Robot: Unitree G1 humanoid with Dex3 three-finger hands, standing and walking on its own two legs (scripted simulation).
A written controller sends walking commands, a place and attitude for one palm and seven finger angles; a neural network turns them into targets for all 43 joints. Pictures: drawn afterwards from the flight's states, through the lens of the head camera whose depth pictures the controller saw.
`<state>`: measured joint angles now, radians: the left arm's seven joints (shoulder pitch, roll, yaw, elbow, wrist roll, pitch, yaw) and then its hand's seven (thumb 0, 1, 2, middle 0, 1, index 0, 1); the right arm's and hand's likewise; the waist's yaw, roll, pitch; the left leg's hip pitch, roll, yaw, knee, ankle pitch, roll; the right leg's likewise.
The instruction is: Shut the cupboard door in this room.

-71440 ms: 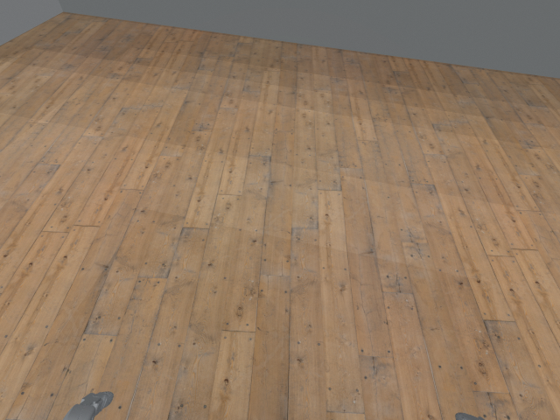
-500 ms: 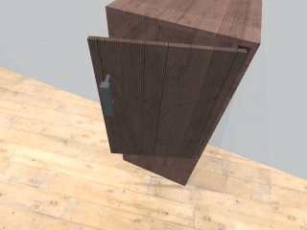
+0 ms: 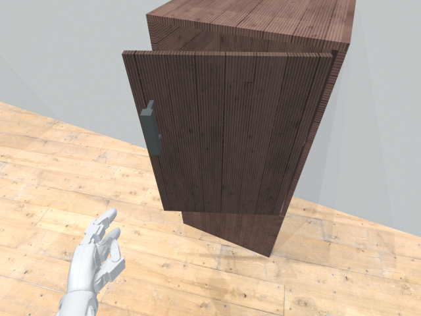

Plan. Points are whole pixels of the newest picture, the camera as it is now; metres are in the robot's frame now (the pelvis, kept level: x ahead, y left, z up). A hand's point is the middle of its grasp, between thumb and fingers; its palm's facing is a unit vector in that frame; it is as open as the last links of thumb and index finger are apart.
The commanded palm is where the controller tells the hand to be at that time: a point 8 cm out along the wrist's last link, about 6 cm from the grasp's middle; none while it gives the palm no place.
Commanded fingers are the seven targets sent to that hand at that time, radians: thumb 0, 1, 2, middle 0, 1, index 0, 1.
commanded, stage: raise the hand and make a fist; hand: left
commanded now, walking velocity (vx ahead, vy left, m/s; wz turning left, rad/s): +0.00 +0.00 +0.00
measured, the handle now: (153, 127) +0.52 +0.15 +0.08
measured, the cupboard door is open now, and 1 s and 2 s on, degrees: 20 20 20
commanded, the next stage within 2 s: bring the fist close to the handle in 1.72 s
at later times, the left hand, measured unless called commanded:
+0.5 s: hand (136, 275) +0.20 +0.14 +0.01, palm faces -0.11 -0.99 -0.07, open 4.8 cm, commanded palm +0.16 +0.21 +0.01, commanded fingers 0.00 0.90 0.90 -0.84 -1.00 -0.84 -1.00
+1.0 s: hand (99, 247) +0.23 +0.20 +0.06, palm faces -0.01 -1.00 -0.05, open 3.2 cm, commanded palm +0.20 +0.25 +0.06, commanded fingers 0.00 0.90 0.90 -1.30 -1.50 -1.30 -1.50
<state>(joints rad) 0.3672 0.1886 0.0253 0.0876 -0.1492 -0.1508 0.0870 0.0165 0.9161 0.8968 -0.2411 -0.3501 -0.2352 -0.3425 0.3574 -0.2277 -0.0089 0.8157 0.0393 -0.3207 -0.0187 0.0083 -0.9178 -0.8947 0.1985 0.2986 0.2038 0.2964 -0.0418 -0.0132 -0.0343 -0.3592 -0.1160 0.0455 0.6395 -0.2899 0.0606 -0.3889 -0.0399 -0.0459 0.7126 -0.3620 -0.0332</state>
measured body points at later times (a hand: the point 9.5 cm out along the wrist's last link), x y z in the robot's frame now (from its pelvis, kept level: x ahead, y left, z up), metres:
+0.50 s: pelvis -0.01 -0.03 -0.06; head +0.03 -0.03 +0.38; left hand +0.20 +0.19 +0.02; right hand +0.20 -0.24 -0.13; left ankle +0.03 +0.07 -0.72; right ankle +0.03 -0.09 -0.72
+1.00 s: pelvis +0.02 +0.02 -0.03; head +0.05 +0.02 +0.42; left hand +0.22 +0.25 +0.06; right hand +0.20 -0.21 -0.09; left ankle +0.03 +0.08 -0.72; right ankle +0.03 -0.09 -0.72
